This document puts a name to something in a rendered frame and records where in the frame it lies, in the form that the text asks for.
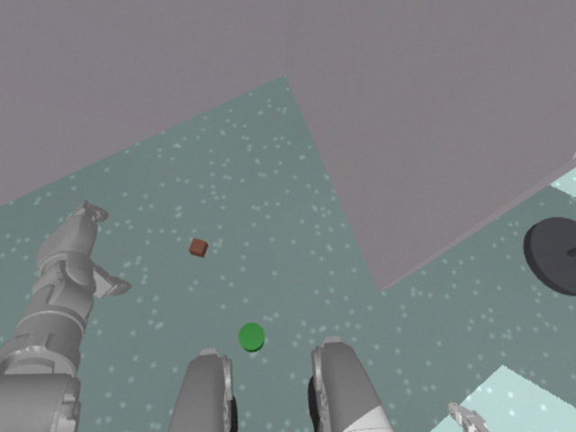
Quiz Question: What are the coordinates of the right robot hand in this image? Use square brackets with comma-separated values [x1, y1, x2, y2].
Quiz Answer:
[447, 401, 490, 432]

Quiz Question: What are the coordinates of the left robot arm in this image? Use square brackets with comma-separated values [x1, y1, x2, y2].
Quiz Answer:
[0, 250, 96, 432]

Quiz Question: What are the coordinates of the floor lamp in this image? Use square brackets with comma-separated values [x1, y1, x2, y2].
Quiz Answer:
[523, 217, 576, 296]

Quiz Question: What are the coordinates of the left robot hand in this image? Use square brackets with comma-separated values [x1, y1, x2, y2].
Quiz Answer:
[36, 200, 132, 299]

